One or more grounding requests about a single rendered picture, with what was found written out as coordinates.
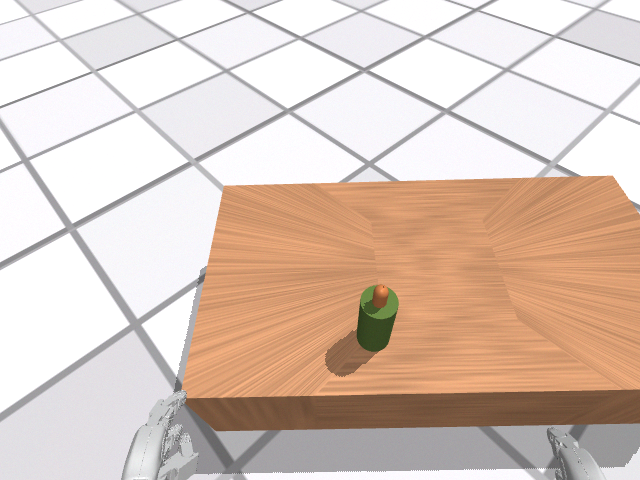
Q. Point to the left robot hand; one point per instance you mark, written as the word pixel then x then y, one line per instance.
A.
pixel 149 450

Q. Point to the bottle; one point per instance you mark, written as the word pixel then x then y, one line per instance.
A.
pixel 377 313

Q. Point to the right robot hand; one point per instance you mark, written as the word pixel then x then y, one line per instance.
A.
pixel 575 463

